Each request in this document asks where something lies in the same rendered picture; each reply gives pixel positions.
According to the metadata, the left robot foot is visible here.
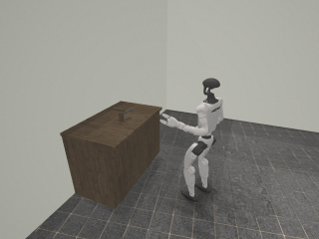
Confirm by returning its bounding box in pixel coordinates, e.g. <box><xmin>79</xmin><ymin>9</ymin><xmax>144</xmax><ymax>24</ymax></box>
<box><xmin>181</xmin><ymin>190</ymin><xmax>198</xmax><ymax>202</ymax></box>

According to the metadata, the tap lever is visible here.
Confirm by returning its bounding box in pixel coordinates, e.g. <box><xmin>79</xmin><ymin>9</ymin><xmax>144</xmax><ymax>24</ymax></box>
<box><xmin>122</xmin><ymin>108</ymin><xmax>133</xmax><ymax>114</ymax></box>

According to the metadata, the robot right thigh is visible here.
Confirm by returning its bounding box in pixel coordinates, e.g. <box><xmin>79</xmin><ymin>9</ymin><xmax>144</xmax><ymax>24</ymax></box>
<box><xmin>198</xmin><ymin>138</ymin><xmax>216</xmax><ymax>168</ymax></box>

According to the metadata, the robot right upper arm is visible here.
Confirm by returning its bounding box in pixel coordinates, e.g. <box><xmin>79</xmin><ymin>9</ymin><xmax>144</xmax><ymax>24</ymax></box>
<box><xmin>216</xmin><ymin>98</ymin><xmax>224</xmax><ymax>122</ymax></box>

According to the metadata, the counter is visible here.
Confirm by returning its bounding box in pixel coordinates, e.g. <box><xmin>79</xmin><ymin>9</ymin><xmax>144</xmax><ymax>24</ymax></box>
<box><xmin>60</xmin><ymin>101</ymin><xmax>162</xmax><ymax>209</ymax></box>

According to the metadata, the left robot hand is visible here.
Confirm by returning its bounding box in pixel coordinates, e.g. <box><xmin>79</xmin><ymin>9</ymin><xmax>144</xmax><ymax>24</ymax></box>
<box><xmin>159</xmin><ymin>114</ymin><xmax>178</xmax><ymax>127</ymax></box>

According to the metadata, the robot left upper arm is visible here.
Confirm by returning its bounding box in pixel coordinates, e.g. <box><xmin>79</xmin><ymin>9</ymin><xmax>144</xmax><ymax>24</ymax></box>
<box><xmin>195</xmin><ymin>103</ymin><xmax>208</xmax><ymax>136</ymax></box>

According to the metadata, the left robot forearm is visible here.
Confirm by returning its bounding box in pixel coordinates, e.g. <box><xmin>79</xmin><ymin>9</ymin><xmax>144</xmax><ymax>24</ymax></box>
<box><xmin>176</xmin><ymin>121</ymin><xmax>206</xmax><ymax>135</ymax></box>

